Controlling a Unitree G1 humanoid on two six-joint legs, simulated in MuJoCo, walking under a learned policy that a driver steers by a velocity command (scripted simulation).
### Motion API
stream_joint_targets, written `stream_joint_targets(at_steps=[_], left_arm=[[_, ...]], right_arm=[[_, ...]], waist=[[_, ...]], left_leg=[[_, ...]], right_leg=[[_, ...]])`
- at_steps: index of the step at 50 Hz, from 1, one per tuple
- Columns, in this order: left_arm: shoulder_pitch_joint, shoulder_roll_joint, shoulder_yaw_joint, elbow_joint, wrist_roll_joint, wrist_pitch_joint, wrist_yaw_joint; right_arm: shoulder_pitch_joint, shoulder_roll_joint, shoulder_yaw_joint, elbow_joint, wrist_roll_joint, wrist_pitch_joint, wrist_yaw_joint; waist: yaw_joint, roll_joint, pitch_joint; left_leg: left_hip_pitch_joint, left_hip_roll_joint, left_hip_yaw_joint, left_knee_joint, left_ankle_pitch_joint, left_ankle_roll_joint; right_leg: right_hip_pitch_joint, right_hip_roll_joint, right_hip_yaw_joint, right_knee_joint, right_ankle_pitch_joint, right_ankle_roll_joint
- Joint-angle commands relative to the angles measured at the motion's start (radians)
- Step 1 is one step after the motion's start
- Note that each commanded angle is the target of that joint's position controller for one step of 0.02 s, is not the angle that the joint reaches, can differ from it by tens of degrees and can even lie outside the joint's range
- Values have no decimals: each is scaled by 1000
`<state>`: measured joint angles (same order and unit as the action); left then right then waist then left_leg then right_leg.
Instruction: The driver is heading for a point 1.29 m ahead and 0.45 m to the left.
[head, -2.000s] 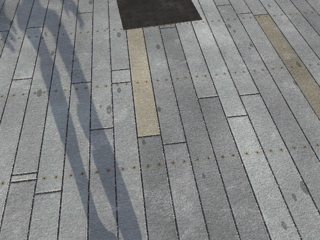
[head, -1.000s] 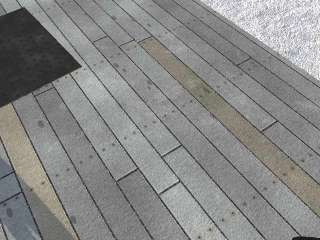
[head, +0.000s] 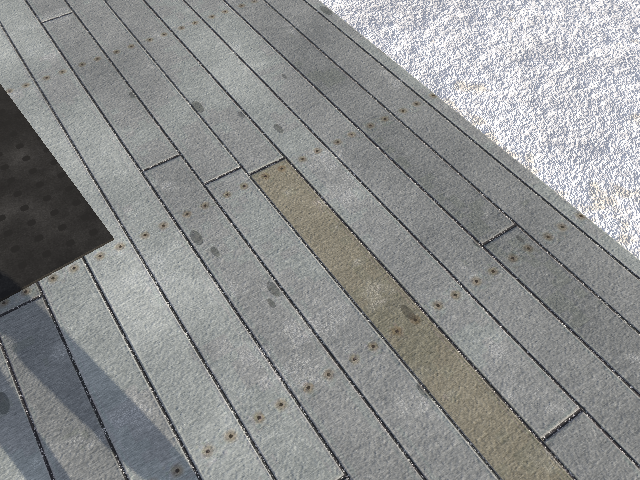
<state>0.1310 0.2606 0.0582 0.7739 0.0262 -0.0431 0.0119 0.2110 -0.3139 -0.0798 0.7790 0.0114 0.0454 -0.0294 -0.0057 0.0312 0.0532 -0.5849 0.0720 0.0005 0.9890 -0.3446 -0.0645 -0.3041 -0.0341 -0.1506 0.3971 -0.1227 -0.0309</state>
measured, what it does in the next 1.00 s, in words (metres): steps on the spot, turning left: left foot, then right foot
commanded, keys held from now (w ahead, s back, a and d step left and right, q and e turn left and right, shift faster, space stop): q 0.64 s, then no key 0.36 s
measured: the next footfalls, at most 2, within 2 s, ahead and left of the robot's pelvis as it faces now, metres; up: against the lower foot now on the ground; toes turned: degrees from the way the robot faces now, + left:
left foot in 0.18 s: +0.08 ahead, +0.14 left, +0.00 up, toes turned +10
right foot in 0.66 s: +0.14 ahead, -0.08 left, +0.00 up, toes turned +28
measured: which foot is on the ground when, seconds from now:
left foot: up 0.00-0.16, down 0.18-0.64, up 0.66-0.98, down 1.00-1.00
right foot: down 0.00-0.18, up 0.20-0.64, down 0.66-1.00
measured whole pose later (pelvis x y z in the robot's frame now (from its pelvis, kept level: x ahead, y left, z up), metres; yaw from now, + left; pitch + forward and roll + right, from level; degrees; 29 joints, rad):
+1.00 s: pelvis +0.04 +0.02 +0.00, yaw +28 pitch +0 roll +0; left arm 0.16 0.26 0.04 0.81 -0.01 0.01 0.01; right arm 0.18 -0.29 -0.06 0.66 0.01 0.05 -0.02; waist 0.02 0.02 0.05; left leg -0.21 0.01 -0.05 0.47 -0.25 -0.03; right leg -0.24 -0.02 0.00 0.50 -0.27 0.02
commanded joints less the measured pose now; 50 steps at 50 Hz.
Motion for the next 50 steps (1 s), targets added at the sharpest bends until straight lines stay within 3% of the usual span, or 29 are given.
stream_joint_targets(at_steps=[1,5,7,8,9,10,11,12,13,14,15,17,22,28,31,32,33,34,35,36,37,38,39,41,44,46,47,49,50], left_arm=[[-81,163,41,-63,-8,-5,18],[-57,198,54,-37,-30,20,14],[-65,207,58,-26,-47,31,13],[-36,190,56,-10,-53,36,12],[20,154,48,13,-41,41,9],[22,97,31,-21,8,39,1],[-72,120,35,-56,3,36,8],[-111,149,45,-59,-19,39,12],[-95,146,48,-51,-31,41,19],[-76,151,53,-31,-25,44,29],[-72,161,57,-31,-17,46,34],[-51,147,57,-28,-20,43,31],[-82,114,42,-38,-27,38,23],[-68,136,45,-43,-37,23,1],[7,141,52,-27,-37,9,-12],[40,173,63,-18,-29,9,-10],[53,239,74,-26,-11,16,-4],[36,277,77,-26,19,21,-6],[-6,226,64,-55,16,15,-2],[-56,175,50,-66,2,15,3],[-84,158,43,-71,-12,16,5],[-81,151,39,-68,-26,17,7],[-64,150,34,-60,-29,20,9],[-27,149,33,-46,-24,28,12],[-23,168,35,-40,-24,39,9],[4,194,39,-28,-30,45,3],[0,194,36,-24,-37,47,1],[41,164,21,0,-46,38,-3],[62,134,7,0,-20,24,-11]], right_arm=[[49,-46,-11,-66,-3,4,14],[-8,-70,-22,-113,-1,15,36],[13,-68,-27,-116,-3,15,45],[33,-80,-35,-111,-7,14,43],[69,-138,-54,-107,-10,11,31],[87,-262,-80,-129,-11,9,9],[95,-262,-72,-149,-40,-11,17],[88,-230,-64,-147,-44,-32,26],[38,-210,-60,-149,-28,-46,22],[-11,-174,-50,-159,-9,-46,17],[-42,-157,-42,-169,-1,-43,10],[-45,-148,-36,-180,-9,-39,1],[-28,-173,-47,-191,-2,-28,-12],[-53,-178,-50,-210,-1,-13,1],[-94,-169,-45,-224,14,-3,-2],[-83,-146,-39,-228,15,-1,-5],[-33,-85,-22,-226,0,-2,-4],[-33,-115,-33,-258,3,-14,-3],[-15,-184,-53,-237,-10,-23,-2],[0,-205,-65,-209,-2,-20,0],[18,-178,-63,-183,-3,-11,-3],[14,-153,-56,-180,-7,-4,-7],[5,-120,-45,-182,-4,-1,-5],[-30,-82,-27,-198,2,-4,-2],[-71,-39,-1,-213,-6,-6,4],[-64,-60,-5,-205,1,-7,6],[-36,-64,-8,-189,2,-7,7],[2,-80,-10,-167,-9,-8,7],[14,-131,-16,-176,-16,-7,-1]], waist=[[-20,-142,-145],[-1,-144,-130],[-24,-138,-129],[-28,-116,-131],[-25,-6,-129],[13,301,-130],[-52,261,-167],[-60,148,-173],[-27,107,-157],[-7,69,-156],[7,84,-151],[21,90,-180],[-3,101,-174],[-13,137,-152],[36,131,-159],[38,94,-171],[3,-110,-192],[-17,-322,-131],[-10,-242,-123],[-27,-180,-106],[-36,-151,-90],[-24,-151,-79],[-17,-150,-77],[5,-174,-95],[31,-223,-120],[44,-236,-119],[27,-223,-115],[8,-175,-106],[27,-70,-150]], left_leg=[[147,30,-7,-98,88,16],[175,11,32,-231,34,48],[251,-18,69,-380,89,81],[318,-43,71,-465,159,106],[416,-6,-24,-568,369,149],[572,240,-364,-590,746,278],[543,324,-507,-629,736,435],[531,276,-435,-641,675,414],[521,225,-364,-633,615,356],[506,192,-327,-631,561,309],[472,178,-311,-632,570,294],[463,153,-296,-632,599,296],[469,127,-337,-628,461,293],[410,103,-457,-611,388,288],[389,53,-480,-553,387,238],[319,12,-450,-503,277,192],[193,-95,-309,-300,-12,131],[15,-216,-153,-109,-311,77],[11,-152,-187,89,-297,43],[15,-146,-190,164,-230,29],[12,-145,-182,189,-182,12],[-10,-147,-184,204,-141,-3],[5,-149,-170,186,-120,-14],[37,-136,-126,60,-97,-26],[189,-83,-54,-203,-108,-27],[267,-87,-14,-341,-63,-21],[321,-93,-1,-454,20,-9],[491,-77,-29,-684,247,43],[608,34,-152,-647,467,79]], right_leg=[[35,-286,121,-172,164,-206],[115,-320,113,-120,125,-179],[131,-308,88,-45,108,-133],[112,-276,61,19,55,-89],[42,-207,-2,166,-45,-13],[-237,-54,-91,485,-429,95],[-366,33,86,701,-581,114],[-388,17,164,779,-523,97],[-400,2,189,775,-431,81],[-396,-9,202,747,-370,78],[-365,-7,206,738,-325,81],[-317,17,206,723,-266,87],[-253,42,226,468,-217,109],[-113,74,235,269,-241,95],[33,76,215,12,-93,64],[143,3,252,-50,2,36],[249,-208,436,-80,122,-43],[193,-362,665,-110,269,-229],[156,-389,667,-109,266,-287],[142,-318,552,-89,250,-243],[146,-249,466,-72,218,-193],[164,-230,436,-63,237,-182],[164,-209,395,-60,280,-183],[208,-184,346,-54,304,-185],[200,-178,310,-41,311,-180],[191,-191,329,-29,316,-185],[178,-185,326,-12,304,-175],[100,-159,312,8,222,-101],[29,-115,268,65,101,-29]])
